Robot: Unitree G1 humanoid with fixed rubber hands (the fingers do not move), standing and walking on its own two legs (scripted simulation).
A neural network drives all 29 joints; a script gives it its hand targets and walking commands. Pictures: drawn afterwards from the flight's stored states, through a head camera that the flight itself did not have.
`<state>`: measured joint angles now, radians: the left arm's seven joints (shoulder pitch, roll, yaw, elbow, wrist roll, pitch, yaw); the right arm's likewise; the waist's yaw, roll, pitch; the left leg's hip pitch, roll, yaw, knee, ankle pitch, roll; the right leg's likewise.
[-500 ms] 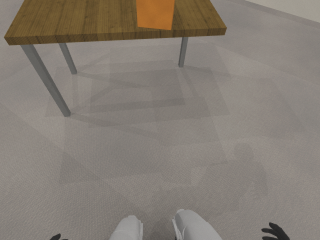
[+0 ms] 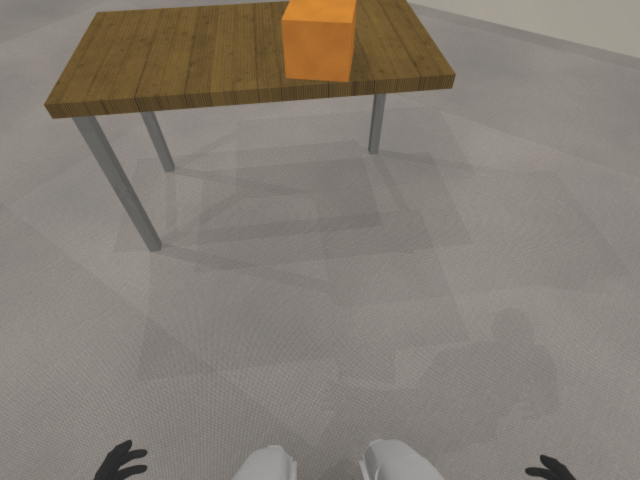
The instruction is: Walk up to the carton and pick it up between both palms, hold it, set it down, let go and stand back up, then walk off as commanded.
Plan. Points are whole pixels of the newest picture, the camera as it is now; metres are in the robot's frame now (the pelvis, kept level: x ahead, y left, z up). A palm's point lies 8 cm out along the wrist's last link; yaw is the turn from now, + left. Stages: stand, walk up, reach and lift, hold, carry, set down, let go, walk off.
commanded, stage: stand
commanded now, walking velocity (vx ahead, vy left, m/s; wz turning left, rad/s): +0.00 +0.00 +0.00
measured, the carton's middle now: (320, 37) +1.12 -0.08 +0.01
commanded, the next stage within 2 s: none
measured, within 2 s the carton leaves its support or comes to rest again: neither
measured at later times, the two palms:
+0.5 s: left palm out of the picture +0.15 +0.29 -0.08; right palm out of the picture +0.06 -0.29 -0.11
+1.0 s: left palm out of the picture +0.14 +0.28 -0.08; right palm out of the picture +0.05 -0.29 -0.11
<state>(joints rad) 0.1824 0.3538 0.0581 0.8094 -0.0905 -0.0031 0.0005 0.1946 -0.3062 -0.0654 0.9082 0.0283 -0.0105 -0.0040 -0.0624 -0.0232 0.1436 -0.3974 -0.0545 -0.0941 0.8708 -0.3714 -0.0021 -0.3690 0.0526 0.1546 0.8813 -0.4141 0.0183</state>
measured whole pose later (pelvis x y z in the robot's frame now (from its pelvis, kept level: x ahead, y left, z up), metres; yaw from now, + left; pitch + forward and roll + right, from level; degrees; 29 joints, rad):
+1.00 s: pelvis +0.01 -0.01 +0.02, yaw +0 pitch -3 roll +1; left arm 0.18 0.35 0.03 0.82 -0.09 -0.02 0.01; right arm 0.19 -0.31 -0.01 1.04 0.03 -0.02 0.01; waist -0.06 -0.03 0.04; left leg -0.38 -0.06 -0.09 0.73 -0.31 -0.01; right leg -0.37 0.03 0.15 0.78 -0.36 0.03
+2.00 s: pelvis +0.01 -0.01 +0.02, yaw +0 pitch -3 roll +1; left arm 0.20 0.35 0.03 0.83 -0.09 -0.01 0.01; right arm 0.19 -0.31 -0.01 1.06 0.03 -0.02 0.01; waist -0.06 -0.03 0.06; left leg -0.38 -0.06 -0.09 0.72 -0.30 -0.01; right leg -0.37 0.03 0.15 0.77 -0.36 0.03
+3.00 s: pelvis +0.01 -0.01 +0.02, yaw +0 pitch -2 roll +1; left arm 0.19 0.35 0.03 0.83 -0.09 -0.01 0.01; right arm 0.18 -0.31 -0.02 1.06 0.03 -0.01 0.01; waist -0.06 -0.03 0.06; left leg -0.37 -0.06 -0.09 0.70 -0.30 -0.01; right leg -0.37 0.03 0.15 0.77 -0.36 0.03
